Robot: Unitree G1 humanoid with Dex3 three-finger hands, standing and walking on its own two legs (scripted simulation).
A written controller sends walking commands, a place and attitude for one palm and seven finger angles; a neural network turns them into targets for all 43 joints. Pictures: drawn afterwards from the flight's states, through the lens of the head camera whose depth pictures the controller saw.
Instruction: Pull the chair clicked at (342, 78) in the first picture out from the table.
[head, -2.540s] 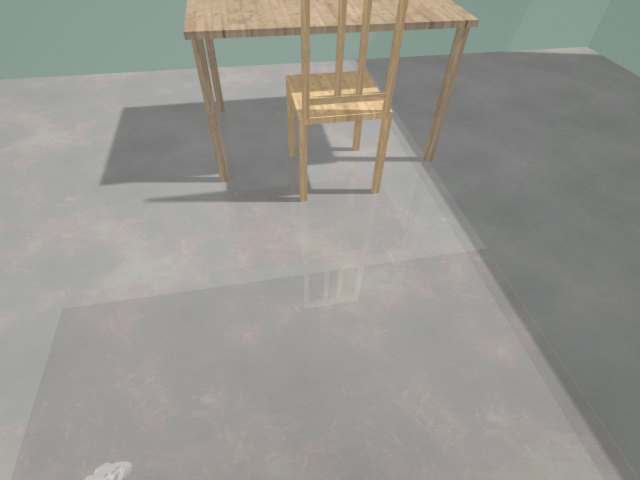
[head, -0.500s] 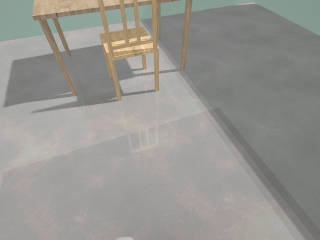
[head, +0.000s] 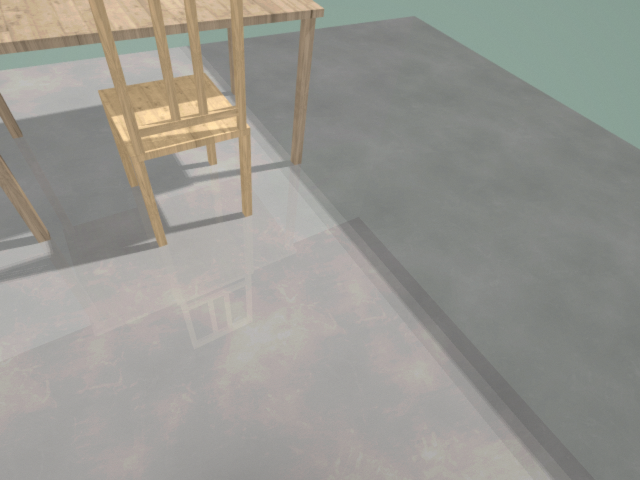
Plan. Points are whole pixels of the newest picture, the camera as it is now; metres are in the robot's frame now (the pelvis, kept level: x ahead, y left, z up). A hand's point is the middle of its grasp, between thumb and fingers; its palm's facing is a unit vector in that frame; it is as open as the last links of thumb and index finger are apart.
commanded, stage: walk to a spot facing it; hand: left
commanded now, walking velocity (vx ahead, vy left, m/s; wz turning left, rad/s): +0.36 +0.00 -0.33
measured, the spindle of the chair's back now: (165, 60) +1.08 +0.51 -0.06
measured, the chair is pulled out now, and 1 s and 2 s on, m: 0.00 0.00 0.00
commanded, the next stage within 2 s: turn to face it in 1.26 s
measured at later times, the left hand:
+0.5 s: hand (257, 352) +0.34 +0.12 -0.18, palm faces -0.23 -0.97 -0.11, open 7.4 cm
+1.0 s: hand (253, 316) +0.42 +0.14 -0.19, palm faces -0.12 -0.98 -0.13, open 7.3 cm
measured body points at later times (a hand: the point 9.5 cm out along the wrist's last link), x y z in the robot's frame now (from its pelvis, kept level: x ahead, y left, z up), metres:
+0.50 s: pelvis +0.21 -0.01 -0.01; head +0.25 -0.01 +0.44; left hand +0.36 +0.17 -0.17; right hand +0.02 -0.15 -0.14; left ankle +0.04 +0.08 -0.73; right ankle +0.30 -0.11 -0.72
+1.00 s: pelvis +0.45 -0.03 -0.01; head +0.48 -0.01 +0.44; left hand +0.42 +0.19 -0.17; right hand +0.52 -0.29 -0.14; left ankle +0.58 +0.05 -0.73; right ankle +0.30 -0.11 -0.73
